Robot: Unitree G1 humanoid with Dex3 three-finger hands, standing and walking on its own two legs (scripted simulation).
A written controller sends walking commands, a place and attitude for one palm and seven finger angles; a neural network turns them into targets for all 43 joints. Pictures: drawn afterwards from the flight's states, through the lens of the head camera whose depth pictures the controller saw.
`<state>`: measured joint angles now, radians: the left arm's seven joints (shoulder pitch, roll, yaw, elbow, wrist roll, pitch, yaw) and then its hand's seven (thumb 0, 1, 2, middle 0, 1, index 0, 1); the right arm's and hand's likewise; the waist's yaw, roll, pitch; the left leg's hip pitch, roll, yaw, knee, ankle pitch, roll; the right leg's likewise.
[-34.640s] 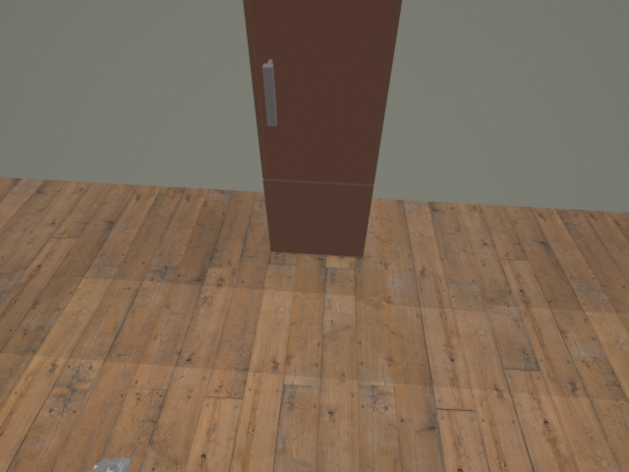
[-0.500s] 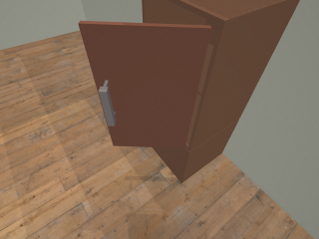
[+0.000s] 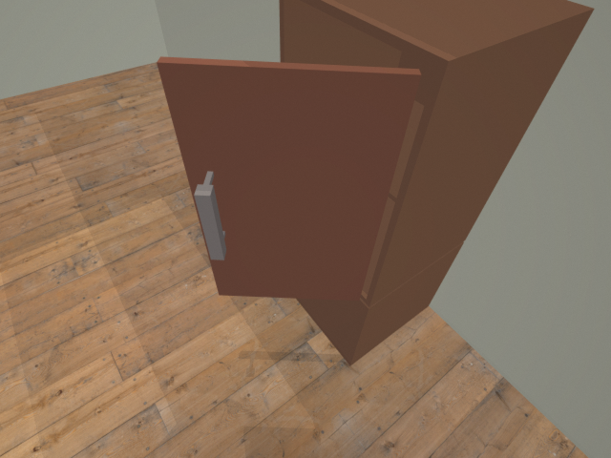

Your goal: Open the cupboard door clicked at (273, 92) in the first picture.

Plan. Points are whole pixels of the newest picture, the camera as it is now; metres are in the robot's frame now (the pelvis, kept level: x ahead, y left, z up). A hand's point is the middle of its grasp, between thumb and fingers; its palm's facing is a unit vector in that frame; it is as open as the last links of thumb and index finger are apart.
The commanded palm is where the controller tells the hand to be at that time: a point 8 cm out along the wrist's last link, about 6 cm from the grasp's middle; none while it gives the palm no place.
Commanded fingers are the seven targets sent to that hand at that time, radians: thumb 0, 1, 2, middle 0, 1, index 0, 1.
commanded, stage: raise the hand with hooked fingers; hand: left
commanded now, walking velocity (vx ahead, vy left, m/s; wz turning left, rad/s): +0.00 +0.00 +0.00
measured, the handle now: (214, 216) +0.52 +0.20 -0.02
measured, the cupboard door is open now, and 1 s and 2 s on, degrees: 52 52 52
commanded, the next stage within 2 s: none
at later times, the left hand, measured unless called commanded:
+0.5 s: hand out of the picture +0.13 +0.18 -0.07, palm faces +0.17 -0.98 -0.05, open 9.0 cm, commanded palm +0.14 +0.24 -0.05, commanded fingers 0.00 0.29 0.64 -0.24 -0.69 -0.24 -0.69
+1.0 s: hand (148, 398) +0.20 +0.22 -0.04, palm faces +0.06 -1.00 -0.06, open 12.1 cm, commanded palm +0.18 +0.27 -0.03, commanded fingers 0.00 -0.29 0.39 -0.28 -1.07 -0.28 -1.07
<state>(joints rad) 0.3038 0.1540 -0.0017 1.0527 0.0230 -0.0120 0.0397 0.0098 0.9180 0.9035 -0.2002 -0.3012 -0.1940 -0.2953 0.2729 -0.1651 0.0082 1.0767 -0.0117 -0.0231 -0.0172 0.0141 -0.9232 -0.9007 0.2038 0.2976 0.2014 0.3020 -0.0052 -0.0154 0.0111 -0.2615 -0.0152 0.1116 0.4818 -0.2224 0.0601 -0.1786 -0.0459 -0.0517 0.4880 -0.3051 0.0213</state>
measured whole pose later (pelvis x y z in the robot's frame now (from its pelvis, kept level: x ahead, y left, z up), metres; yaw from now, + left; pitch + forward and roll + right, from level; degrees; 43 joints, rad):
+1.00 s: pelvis -0.03 -0.03 -0.08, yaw +2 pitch +15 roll -2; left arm 0.24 0.31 0.34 0.24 -0.36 -0.44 -0.43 0.01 -0.06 0.49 -0.27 -0.92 -0.26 -0.92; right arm 0.31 -0.29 -0.03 0.62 0.05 -0.21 -0.07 0.01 -0.91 -0.90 0.21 0.30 0.20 0.30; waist -0.02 0.03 -0.13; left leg -0.93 0.05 0.02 1.11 -0.44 0.02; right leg -0.81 0.01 -0.10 1.09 -0.54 -0.04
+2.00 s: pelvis -0.02 -0.02 -0.06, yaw +2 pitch +13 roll -3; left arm 0.01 0.41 0.42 0.40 -0.35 -0.32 -0.50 -0.01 -0.49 0.30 -0.30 -1.20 -0.29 -1.20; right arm 0.30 -0.28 0.03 0.55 0.05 -0.18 -0.07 0.01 -0.91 -0.90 0.21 0.30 0.21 0.30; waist -0.02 0.02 -0.11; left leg -0.83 0.04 0.02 1.01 -0.41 0.03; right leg -0.70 0.02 -0.10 0.97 -0.49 -0.03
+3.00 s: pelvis -0.02 +0.00 -0.07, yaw +1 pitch +16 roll -4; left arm -0.38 0.44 0.40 0.71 -0.25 -0.35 -0.44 -0.01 -0.50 0.30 -0.30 -1.20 -0.29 -1.20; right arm 0.32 -0.27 0.03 0.59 0.04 -0.09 -0.06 0.01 -0.91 -0.90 0.21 0.30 0.21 0.30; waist -0.06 0.01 -0.12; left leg -0.91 0.04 0.04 1.05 -0.42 0.05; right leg -0.78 0.01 -0.08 0.99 -0.49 0.00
